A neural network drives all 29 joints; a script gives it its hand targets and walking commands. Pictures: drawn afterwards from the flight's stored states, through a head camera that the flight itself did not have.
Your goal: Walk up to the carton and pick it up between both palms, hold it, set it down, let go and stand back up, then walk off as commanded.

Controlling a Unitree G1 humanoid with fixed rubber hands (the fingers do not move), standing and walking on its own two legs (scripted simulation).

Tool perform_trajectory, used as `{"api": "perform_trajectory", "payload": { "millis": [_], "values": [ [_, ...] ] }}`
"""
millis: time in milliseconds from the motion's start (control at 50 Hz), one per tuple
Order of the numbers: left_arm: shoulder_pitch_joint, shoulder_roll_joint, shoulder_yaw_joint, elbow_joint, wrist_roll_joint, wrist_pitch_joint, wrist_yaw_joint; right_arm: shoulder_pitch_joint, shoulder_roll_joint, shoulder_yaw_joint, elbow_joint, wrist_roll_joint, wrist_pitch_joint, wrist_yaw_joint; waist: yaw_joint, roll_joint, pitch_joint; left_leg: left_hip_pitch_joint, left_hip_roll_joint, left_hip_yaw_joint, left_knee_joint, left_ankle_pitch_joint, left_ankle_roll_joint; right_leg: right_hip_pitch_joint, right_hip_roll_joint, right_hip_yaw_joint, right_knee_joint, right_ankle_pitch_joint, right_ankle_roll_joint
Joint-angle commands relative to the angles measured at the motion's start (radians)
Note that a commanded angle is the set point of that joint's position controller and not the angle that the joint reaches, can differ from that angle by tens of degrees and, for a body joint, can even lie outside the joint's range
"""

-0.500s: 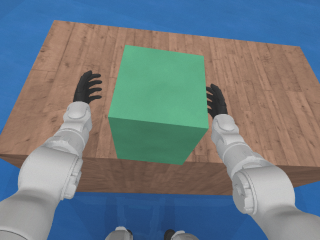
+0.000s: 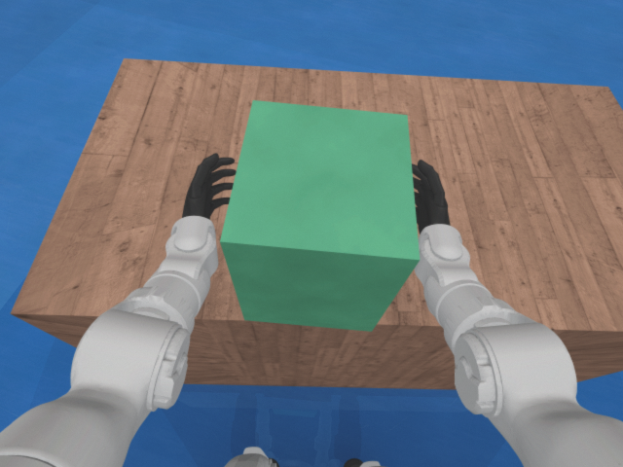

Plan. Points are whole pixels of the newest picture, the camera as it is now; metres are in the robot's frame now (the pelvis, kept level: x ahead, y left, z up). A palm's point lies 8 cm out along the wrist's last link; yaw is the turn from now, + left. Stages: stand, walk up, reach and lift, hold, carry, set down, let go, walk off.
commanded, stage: reach and lift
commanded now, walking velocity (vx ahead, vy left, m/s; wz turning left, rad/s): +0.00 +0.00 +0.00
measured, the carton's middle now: (318, 227) +0.42 +0.00 +0.00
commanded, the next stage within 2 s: none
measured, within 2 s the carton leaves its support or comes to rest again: neither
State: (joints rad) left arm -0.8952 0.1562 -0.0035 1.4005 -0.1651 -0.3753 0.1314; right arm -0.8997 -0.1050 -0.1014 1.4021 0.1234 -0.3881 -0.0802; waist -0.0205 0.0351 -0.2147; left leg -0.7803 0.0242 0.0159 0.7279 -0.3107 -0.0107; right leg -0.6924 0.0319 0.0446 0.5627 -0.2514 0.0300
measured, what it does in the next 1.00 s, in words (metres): stands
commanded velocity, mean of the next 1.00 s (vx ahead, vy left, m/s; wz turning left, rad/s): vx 0.00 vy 0.00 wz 0.00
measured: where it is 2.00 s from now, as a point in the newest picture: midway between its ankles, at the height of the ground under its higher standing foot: outside the picture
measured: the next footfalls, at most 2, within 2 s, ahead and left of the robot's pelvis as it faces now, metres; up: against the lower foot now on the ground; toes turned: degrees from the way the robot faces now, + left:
none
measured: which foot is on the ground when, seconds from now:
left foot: down 0.00-1.00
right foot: down 0.00-1.00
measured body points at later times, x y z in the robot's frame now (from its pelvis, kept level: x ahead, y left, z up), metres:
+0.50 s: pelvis -0.01 +0.00 +0.00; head +0.09 +0.02 +0.44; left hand +0.43 +0.15 +0.02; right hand +0.43 -0.15 +0.03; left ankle -0.01 +0.08 -0.71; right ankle +0.00 -0.16 -0.72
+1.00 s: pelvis -0.01 -0.01 +0.00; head +0.10 +0.01 +0.44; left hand +0.43 +0.15 +0.02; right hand +0.43 -0.15 +0.03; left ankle -0.01 +0.08 -0.72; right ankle +0.00 -0.16 -0.72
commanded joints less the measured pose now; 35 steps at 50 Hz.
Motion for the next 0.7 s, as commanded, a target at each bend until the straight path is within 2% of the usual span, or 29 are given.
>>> {"api": "perform_trajectory", "payload": {
  "millis": [0,160,220,260,300,340,360,420,500,680],
  "values": [
    [-0.545,-0.023,0.056,-0.211,0.051,-0.102,-0.01,-0.481,-0.116,-0.042,-0.238,-0.007,-0.053,-0.021,-0.03,0.068,-0.76,0.582,0.008,-0.001,0.046,0.764,-0.14,0.04,0.039,-0.127,0.034,0.418,-0.053],
    [-0.603,-0.096,0.107,-0.229,0.134,-0.112,-0.001,-0.497,-0.012,-0.112,-0.267,-0.118,-0.019,-0.019,-0.036,0.04,-0.72,0.56,0.008,0.011,0.003,0.629,-0.124,0.066,0.034,-0.131,0.022,0.331,-0.049],
    [-0.611,-0.201,0.12,-0.231,0.178,-0.118,-0.024,-0.505,0.112,-0.13,-0.289,-0.184,-0.012,0.008,-0.033,0.028,-0.716,0.573,0.008,0.015,-0.01,0.613,-0.118,0.087,0.029,-0.135,0.012,0.313,-0.052],
    [-0.632,-0.349,0.13,-0.221,0.232,-0.123,-0.061,-0.517,0.283,-0.141,-0.298,-0.267,-0.011,0.047,-0.038,0.024,-0.709,0.579,0.007,0.021,-0.02,0.606,-0.114,0.111,0.025,-0.14,0.007,0.311,-0.056],
    [-0.63,-0.564,0.145,-0.19,0.324,-0.135,-0.114,-0.518,0.525,-0.158,-0.312,-0.396,-0.018,0.098,-0.046,0.005,-0.691,0.583,0.004,0.028,-0.035,0.606,-0.106,0.165,0.02,-0.145,-0.002,0.33,-0.059],
    [-0.61,-0.68,0.145,-0.165,0.387,-0.159,-0.145,-0.484,0.651,-0.169,-0.32,-0.492,-0.033,0.13,-0.056,0.024,-0.689,0.608,0.005,0.032,-0.047,0.632,-0.103,0.206,0.019,-0.154,-0.009,0.367,-0.062],
    [-0.578,-0.7,0.132,-0.15,0.397,-0.167,-0.15,-0.445,0.667,-0.179,-0.304,-0.516,-0.041,0.139,-0.069,0.043,-0.681,0.626,0.01,0.029,-0.042,0.678,-0.106,0.203,0.022,-0.159,-0.008,0.389,-0.063],
    [-0.539,-0.708,0.125,-0.12,0.417,-0.175,-0.155,-0.382,0.682,-0.2,-0.25,-0.565,-0.051,0.153,-0.071,0.073,-0.65,0.673,0.022,0.023,-0.039,0.748,-0.114,0.193,0.029,-0.162,-0.016,0.391,-0.063],
    [-0.514,-0.701,0.143,-0.073,0.43,-0.169,-0.153,-0.352,0.681,-0.207,-0.227,-0.603,-0.049,0.153,-0.062,0.061,-0.621,0.648,0.025,0.023,-0.054,0.715,-0.11,0.202,0.029,-0.158,-0.033,0.369,-0.06],
    [-0.52,-0.661,0.162,-0.066,0.433,-0.156,-0.145,-0.351,0.689,-0.222,-0.2,-0.609,-0.044,0.142,-0.051,0.034,-0.584,0.61,0.02,0.033,-0.075,0.659,-0.098,0.229,0.028,-0.152,-0.04,0.365,-0.052]
  ]
}}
